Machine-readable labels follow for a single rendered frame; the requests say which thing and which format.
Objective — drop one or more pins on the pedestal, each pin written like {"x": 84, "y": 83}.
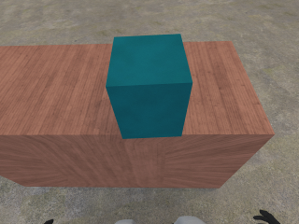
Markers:
{"x": 58, "y": 127}

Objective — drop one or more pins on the right robot hand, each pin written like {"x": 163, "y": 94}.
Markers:
{"x": 267, "y": 217}

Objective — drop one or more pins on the carton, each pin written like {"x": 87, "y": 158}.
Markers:
{"x": 149, "y": 85}

